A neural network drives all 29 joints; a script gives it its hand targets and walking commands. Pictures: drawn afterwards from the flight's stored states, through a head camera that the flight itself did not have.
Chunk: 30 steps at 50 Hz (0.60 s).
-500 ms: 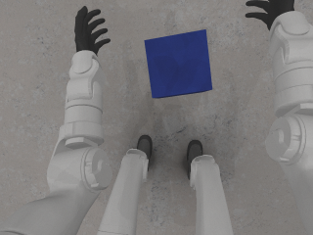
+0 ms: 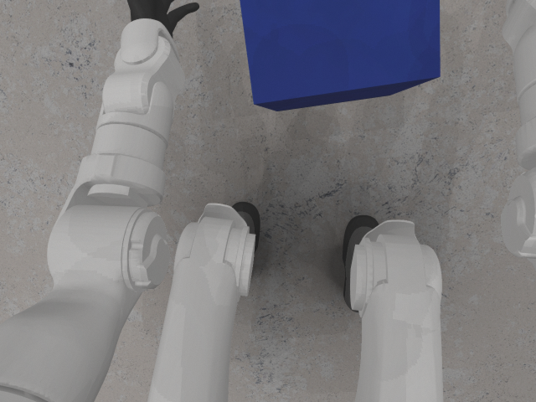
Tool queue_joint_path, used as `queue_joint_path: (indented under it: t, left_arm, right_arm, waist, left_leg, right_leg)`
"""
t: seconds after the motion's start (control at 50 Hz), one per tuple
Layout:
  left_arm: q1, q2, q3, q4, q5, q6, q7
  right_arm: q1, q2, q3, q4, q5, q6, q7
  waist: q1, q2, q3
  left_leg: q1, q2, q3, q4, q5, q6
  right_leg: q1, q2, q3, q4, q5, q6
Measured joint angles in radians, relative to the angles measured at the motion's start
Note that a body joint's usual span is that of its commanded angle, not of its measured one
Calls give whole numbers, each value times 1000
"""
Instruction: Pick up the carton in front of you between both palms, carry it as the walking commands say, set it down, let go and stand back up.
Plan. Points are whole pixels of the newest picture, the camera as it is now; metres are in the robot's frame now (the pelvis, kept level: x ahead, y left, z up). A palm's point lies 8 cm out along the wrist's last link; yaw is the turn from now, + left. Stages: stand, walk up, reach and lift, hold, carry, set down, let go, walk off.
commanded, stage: reach and lift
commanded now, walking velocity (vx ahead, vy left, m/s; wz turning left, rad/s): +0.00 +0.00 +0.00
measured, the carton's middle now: (330, 27) +0.55 -0.04 -0.31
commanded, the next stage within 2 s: none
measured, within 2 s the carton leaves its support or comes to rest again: leaves its support in 1.02 s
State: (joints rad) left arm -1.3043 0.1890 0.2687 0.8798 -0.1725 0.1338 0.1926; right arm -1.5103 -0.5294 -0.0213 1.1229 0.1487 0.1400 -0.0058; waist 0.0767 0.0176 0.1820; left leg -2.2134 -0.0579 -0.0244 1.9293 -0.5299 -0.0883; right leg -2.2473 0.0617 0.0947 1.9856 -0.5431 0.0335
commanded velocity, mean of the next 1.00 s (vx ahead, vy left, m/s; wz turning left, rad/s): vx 0.00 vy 0.00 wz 0.00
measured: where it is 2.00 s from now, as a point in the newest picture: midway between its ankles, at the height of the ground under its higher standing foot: (296, 270)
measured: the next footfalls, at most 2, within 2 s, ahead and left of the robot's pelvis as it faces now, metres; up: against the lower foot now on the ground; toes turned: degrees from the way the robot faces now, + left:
none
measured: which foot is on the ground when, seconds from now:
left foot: down 0.00-1.00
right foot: down 0.00-1.00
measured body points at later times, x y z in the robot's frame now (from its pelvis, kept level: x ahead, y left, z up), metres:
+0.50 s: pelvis +0.00 +0.00 -0.06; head +0.38 -0.04 +0.17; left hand +0.55 +0.15 -0.24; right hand +0.59 -0.20 -0.24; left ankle +0.12 +0.13 -0.40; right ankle +0.10 -0.12 -0.40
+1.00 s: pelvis +0.00 +0.00 -0.06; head +0.37 -0.04 +0.18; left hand +0.56 +0.13 -0.23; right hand +0.58 -0.18 -0.24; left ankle +0.12 +0.14 -0.40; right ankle +0.10 -0.12 -0.40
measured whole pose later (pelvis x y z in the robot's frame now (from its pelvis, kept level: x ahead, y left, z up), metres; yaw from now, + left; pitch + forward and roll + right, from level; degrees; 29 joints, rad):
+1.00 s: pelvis +0.00 +0.00 -0.06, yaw +0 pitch +36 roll +4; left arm -1.50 0.15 0.44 0.99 0.01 0.19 0.14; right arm -1.63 -0.41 -0.06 1.20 0.02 0.19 0.02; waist 0.04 0.03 0.40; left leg -2.23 -0.07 -0.05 2.18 -0.58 -0.11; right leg -2.26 0.03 0.05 2.23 -0.60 0.00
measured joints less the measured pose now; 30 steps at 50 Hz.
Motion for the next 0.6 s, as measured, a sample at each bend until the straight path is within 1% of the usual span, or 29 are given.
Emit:
queue_joint_path:
  t: [0.1,0.18,0.24,0.34,0.44,0.5,0.6]
  left_arm:
    - [-104,14,1,77,5,6,-6]
    - [-165,20,10,146,21,-12,-16]
    - [-183,24,9,179,24,-29,-19]
    - [-188,29,-8,194,7,-57,-13]
    - [-176,34,-37,188,-22,-80,-7]
    - [-154,28,-47,187,-29,-86,-4]
    - [-141,15,-39,202,-23,-81,-7]
  right_arm:
    - [-89,-5,23,79,0,-1,11]
    - [-130,-7,22,128,-6,-19,11]
    - [-139,-6,25,146,1,-35,9]
    - [-141,-16,56,136,33,-60,0]
    - [-128,-9,95,117,62,-73,-10]
    - [-118,10,99,117,62,-75,-15]
    - [-109,40,80,140,38,-68,-15]
  waist:
    - [-2,3,100]
    - [-10,12,169]
    - [-15,14,225]
    - [-20,23,261]
    - [-21,20,246]
    - [-21,21,223]
    - [-24,24,201]
  left_leg:
    - [-24,-6,-3,78,7,-7]
    - [-34,-14,-7,127,6,-11]
    - [-17,-7,-6,162,-9,-8]
    - [-10,0,-1,203,-37,-3]
    - [-17,4,1,235,-57,-3]
    - [-22,5,3,245,-60,-4]
    - [-29,3,6,236,-44,-4]
  right_leg:
    - [-24,-4,-6,81,3,-3]
    - [-29,-17,-15,130,-4,-8]
    - [-11,-25,-22,163,-21,-14]
    - [-3,-36,-26,205,-52,-20]
    - [-12,-40,-28,240,-72,-24]
    - [-18,-38,-26,250,-75,-24]
    - [-26,-39,-23,244,-60,-23]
